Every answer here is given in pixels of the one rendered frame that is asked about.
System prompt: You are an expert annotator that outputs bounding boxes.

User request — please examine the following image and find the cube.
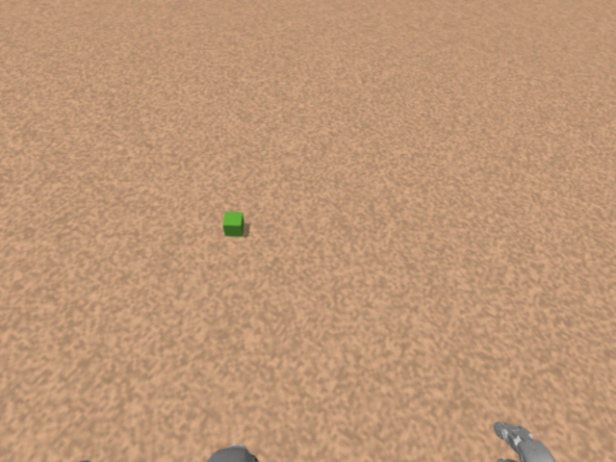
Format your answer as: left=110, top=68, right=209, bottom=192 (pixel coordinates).
left=223, top=212, right=244, bottom=237

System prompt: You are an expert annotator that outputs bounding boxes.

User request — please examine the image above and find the right robot hand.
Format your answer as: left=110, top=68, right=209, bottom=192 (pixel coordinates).
left=494, top=422, right=556, bottom=462

